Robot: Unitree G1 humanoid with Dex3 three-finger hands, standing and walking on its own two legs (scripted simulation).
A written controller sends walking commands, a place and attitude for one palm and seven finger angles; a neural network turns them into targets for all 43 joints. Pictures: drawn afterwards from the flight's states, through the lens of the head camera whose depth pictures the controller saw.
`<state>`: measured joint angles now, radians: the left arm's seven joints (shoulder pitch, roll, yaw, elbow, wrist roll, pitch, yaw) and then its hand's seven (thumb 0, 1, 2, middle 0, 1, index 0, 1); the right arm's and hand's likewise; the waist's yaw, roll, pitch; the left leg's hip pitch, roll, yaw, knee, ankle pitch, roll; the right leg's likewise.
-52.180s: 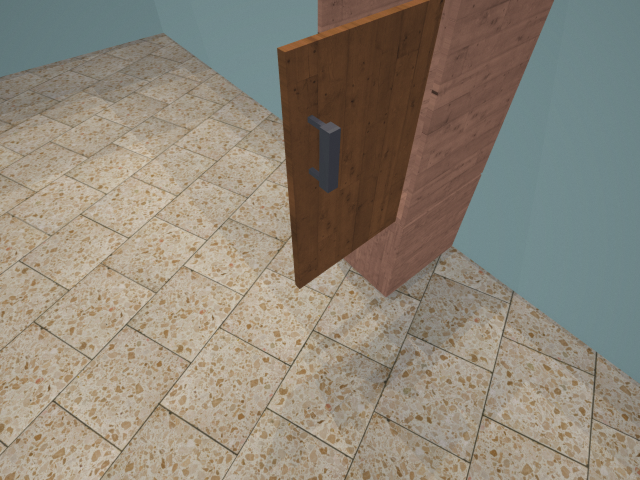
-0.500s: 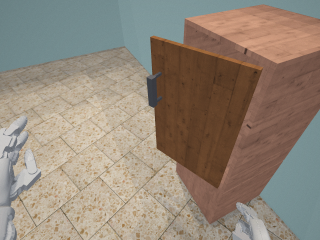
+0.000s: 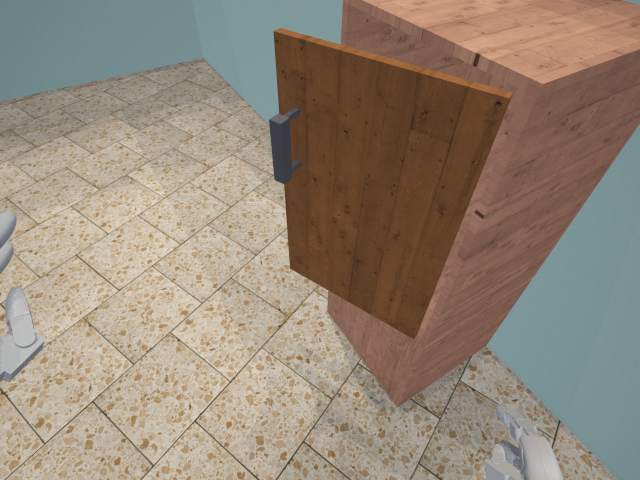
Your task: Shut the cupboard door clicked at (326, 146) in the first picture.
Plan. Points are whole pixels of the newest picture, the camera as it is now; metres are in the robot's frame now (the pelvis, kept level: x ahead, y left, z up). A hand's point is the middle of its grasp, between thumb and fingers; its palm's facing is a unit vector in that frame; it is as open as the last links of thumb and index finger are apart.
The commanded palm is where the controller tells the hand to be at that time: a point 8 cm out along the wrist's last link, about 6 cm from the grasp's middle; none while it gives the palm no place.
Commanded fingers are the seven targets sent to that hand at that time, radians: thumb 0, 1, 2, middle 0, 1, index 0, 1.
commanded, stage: step back with the hand held close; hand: left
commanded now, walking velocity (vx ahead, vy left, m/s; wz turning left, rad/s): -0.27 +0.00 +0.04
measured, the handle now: (288, 145) +0.64 +0.10 +0.08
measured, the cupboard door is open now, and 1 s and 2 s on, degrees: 24 24 24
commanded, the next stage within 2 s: stop stepping back and stand still in 0.88 s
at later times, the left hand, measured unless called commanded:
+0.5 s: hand out of the picture +0.14 +0.27 +0.17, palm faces +0.48 -0.75 -0.45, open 7.4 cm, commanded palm +0.06 +0.30 +0.19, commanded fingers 0.00 0.90 0.90 -0.20 -0.30 -0.20 -0.30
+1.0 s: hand out of the picture +0.03 +0.19 +0.18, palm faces +0.20 -0.80 -0.56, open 7.4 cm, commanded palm -0.04 +0.25 +0.19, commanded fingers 0.00 0.90 0.90 -0.20 -0.30 -0.20 -0.30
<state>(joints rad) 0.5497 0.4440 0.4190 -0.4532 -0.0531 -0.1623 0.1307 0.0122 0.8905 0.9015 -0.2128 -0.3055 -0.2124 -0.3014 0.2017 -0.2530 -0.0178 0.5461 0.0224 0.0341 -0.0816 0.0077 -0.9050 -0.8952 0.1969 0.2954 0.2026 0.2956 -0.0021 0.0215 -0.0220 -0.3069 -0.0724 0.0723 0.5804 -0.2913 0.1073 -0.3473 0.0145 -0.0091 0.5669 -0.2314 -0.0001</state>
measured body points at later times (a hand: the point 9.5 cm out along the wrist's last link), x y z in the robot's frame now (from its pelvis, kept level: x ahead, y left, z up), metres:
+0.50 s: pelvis -0.06 +0.00 -0.02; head -0.06 +0.02 +0.43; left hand +0.10 +0.31 +0.19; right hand +0.09 -0.25 -0.09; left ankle +0.01 +0.05 -0.73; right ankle +0.04 -0.12 -0.73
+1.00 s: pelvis -0.20 -0.04 -0.01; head -0.15 -0.02 +0.44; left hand +0.01 +0.23 +0.21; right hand +0.02 -0.26 -0.06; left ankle +0.00 +0.05 -0.72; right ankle -0.31 -0.13 -0.73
